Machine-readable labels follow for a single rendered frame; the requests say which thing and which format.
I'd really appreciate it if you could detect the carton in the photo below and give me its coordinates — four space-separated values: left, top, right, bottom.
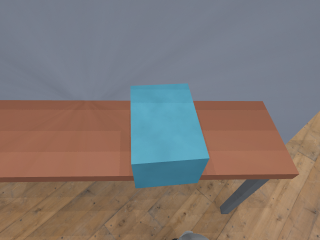
130 83 210 189

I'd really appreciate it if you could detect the right robot shin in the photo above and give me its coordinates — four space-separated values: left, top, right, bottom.
180 231 193 237

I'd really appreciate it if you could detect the table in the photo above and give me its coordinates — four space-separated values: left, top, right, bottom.
0 100 299 214

